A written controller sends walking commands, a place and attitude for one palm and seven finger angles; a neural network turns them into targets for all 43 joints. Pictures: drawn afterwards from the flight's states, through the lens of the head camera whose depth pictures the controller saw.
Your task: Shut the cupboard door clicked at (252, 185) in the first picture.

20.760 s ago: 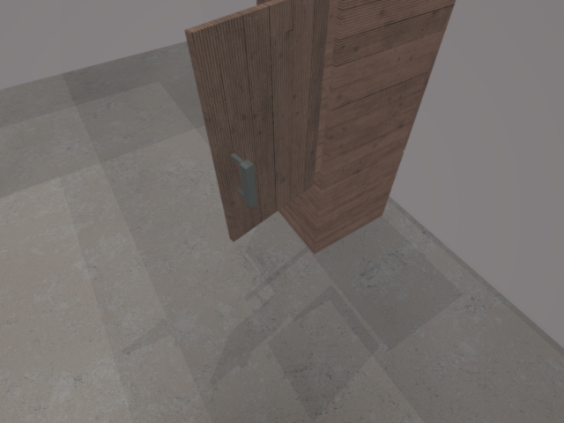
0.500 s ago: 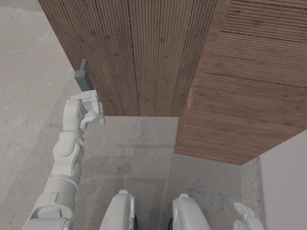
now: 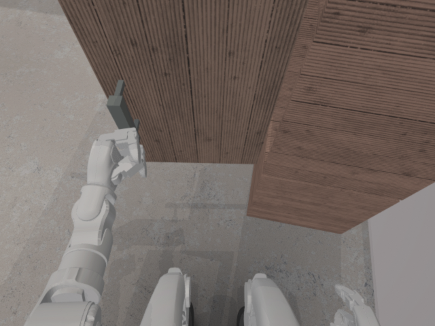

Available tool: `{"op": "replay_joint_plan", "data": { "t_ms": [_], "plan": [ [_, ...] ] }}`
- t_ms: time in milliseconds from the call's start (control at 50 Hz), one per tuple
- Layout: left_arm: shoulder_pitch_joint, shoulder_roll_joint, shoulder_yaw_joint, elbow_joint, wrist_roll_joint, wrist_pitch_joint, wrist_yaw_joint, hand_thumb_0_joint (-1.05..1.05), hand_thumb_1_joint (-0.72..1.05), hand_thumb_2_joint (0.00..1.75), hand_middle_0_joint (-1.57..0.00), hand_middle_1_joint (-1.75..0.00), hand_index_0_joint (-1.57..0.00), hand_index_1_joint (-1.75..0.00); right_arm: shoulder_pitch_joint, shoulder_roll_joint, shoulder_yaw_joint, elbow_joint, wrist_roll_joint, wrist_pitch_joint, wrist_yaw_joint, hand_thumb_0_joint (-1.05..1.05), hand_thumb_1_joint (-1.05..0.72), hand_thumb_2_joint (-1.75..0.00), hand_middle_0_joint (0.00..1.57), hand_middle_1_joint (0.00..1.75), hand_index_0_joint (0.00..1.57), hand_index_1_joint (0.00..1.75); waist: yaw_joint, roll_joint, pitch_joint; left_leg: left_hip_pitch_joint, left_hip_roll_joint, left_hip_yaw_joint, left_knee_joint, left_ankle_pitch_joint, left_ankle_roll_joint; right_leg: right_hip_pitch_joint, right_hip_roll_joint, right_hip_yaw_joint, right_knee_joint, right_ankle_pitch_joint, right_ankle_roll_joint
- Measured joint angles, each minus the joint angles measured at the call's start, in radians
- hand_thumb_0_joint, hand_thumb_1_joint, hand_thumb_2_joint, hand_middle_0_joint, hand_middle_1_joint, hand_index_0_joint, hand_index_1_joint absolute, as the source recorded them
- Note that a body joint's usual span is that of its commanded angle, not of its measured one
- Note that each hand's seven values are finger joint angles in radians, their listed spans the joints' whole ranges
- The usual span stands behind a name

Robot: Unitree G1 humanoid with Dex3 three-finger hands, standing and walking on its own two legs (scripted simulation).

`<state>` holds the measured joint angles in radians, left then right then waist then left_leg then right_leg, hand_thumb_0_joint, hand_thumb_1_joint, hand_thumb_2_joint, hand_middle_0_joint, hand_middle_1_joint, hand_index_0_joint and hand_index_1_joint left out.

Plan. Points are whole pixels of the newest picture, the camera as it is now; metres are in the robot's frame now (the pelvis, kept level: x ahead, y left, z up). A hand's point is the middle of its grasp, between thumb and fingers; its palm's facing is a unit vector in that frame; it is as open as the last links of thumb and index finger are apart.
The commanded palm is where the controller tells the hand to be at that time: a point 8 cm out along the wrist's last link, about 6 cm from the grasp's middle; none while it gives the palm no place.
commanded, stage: push the door shut along its arc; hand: left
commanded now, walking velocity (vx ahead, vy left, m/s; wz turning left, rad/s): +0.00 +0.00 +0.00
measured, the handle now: (127, 114) +0.50 +0.19 +0.03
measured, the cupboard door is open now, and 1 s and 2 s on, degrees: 100 82 67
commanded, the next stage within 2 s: pull the fist back off the door in 1.70 s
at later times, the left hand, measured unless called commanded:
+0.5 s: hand (147, 128) +0.47 +0.15 +0.03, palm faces -0.16 -0.99 -0.03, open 3.1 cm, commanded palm +0.46 +0.19 +0.03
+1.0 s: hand (165, 106) +0.52 +0.12 +0.03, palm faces -0.30 -0.95 -0.05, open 3.1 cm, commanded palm +0.53 +0.16 +0.03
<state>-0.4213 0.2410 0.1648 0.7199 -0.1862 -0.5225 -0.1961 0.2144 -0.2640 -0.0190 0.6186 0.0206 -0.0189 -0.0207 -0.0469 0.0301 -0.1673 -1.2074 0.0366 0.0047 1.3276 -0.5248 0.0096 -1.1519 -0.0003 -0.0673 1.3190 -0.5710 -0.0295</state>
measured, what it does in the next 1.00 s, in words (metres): stands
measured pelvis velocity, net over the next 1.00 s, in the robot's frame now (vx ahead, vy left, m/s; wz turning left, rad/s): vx -0.01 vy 0.01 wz -0.05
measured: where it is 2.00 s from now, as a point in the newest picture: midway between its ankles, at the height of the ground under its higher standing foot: outside the picture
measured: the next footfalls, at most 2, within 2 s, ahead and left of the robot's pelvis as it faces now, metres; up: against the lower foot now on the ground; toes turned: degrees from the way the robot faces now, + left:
none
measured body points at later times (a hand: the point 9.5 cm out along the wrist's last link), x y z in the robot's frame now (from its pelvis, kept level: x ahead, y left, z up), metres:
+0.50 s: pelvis +0.00 +0.01 -0.01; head +0.14 +0.02 +0.42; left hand +0.47 +0.20 +0.04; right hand +0.05 -0.26 -0.13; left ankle +0.05 +0.11 -0.61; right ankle +0.03 -0.11 -0.61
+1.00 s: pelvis -0.01 +0.01 -0.03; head +0.16 +0.03 +0.39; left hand +0.53 +0.17 +0.04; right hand +0.01 -0.26 -0.14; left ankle +0.05 +0.12 -0.61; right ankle +0.03 -0.11 -0.61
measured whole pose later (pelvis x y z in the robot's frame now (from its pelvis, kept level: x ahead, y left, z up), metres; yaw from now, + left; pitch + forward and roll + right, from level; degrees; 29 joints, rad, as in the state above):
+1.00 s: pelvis -0.01 +0.01 -0.03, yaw -3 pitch +30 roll -4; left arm -1.01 0.48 0.26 1.17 -0.09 -0.42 -0.37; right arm 0.32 -0.27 0.03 0.64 0.01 0.00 0.01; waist -0.19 0.06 -0.16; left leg -1.42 0.06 -0.01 1.44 -0.54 0.03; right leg -1.35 0.02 -0.07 1.39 -0.56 -0.01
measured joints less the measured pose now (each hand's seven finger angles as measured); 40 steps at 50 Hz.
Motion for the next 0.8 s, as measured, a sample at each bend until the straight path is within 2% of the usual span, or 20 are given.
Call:
{"op": "replay_joint_plan", "data": {
  "t_ms": [180,440,600,700,800],
  "plan": [
    [-0.153,0.032,0.022,0.127,0.025,0.011,-0.009,0.02,0.9,0.9,-1.3,-1.5,-1.3,-1.5,-0.001,0.007,0.017,0.003,-0.001,-0.003,-0.005,0.0,-0.91,-0.9,0.21,0.3,0.2,0.3,-0.022,0.002,0.004,-0.029,0.0,0.001,0.016,0.001,0.006,-0.028,0.0,0.001,0.012,0.003,0.005],
    [-0.312,0.103,0.062,0.287,0.023,0.035,-0.09,0.02,0.9,0.9,-1.31,-1.5,-1.3,-1.5,0.07,-0.002,0.019,0.033,0.002,0.021,0.009,0.0,-0.91,-0.9,0.21,0.3,0.2,0.3,-0.05,0.016,0.005,-0.082,0.003,0.002,0.04,-0.004,0.014,-0.076,0.002,0.003,0.026,0.005,0.012],
    [-0.405,0.151,0.068,0.357,0.043,0.046,-0.117,0.02,0.9,0.9,-1.3,-1.5,-1.3,-1.5,0.093,-0.009,0.021,0.039,-0.003,0.021,0.014,0.0,-0.91,-0.9,0.21,0.3,0.2,0.3,-0.083,0.014,0.004,-0.125,0.007,-0.008,0.061,-0.005,0.016,-0.112,0.007,-0.006,0.036,0.009,0.012],
    [-0.447,0.157,0.056,0.374,0.056,0.059,-0.138,0.02,0.9,0.9,-1.3,-1.5,-1.3,-1.5,0.096,-0.014,0.022,0.038,-0.005,0.024,0.021,0.0,-0.91,-0.9,0.21,0.3,0.2,0.3,-0.099,0.02,0.005,-0.14,0.009,-0.008,0.067,-0.006,0.02,-0.125,0.009,-0.006,0.036,0.012,0.015],
    [-0.497,0.176,0.09,0.424,0.071,0.076,-0.14,0.02,0.9,0.9,-1.3,-1.5,-1.3,-1.5,0.095,-0.013,0.034,0.027,-0.006,0.027,0.024,0.0,-0.91,-0.9,0.21,0.3,0.2,0.3,-0.119,0.022,0.006,-0.152,0.015,-0.005,0.074,-0.008,0.022,-0.139,0.015,-0.002,0.04,0.014,0.017]
  ]
}}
